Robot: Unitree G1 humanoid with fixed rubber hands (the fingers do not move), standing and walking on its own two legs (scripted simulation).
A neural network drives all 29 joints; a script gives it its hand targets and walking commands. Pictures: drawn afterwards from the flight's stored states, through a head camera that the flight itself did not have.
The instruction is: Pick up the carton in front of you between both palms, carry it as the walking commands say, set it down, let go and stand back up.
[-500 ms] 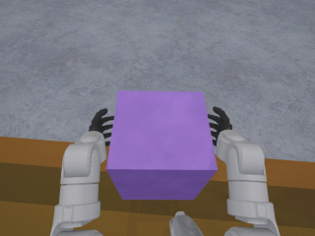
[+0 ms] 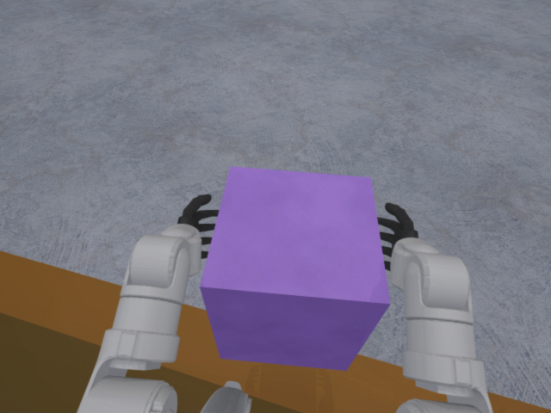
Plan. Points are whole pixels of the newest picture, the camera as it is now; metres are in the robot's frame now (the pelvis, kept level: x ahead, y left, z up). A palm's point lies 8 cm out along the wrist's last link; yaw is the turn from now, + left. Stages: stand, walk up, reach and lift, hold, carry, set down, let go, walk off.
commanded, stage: carry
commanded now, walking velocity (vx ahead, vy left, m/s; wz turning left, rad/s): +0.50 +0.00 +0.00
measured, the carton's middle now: (291, 273) +0.35 +0.03 +0.01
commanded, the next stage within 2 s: none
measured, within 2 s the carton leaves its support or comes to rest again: neither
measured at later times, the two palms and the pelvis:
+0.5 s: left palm (246, 153) +0.72 +0.18 -0.06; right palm (369, 163) +0.71 -0.12 -0.05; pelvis +0.37 +0.05 -0.14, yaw +2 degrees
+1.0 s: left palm (256, 113) +1.14 +0.24 -0.22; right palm (337, 119) +1.16 -0.06 -0.22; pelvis +0.80 +0.07 -0.34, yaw +0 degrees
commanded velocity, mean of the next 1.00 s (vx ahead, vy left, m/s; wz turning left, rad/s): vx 0.50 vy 0.00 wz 0.00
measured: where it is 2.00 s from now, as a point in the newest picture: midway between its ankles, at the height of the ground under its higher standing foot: (295, 216)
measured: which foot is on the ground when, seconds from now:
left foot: up 0.00-0.12, down 0.14-0.58, up 0.60-0.96, down 0.98-1.00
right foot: down 0.00-0.18, up 0.20-0.56, down 0.58-1.00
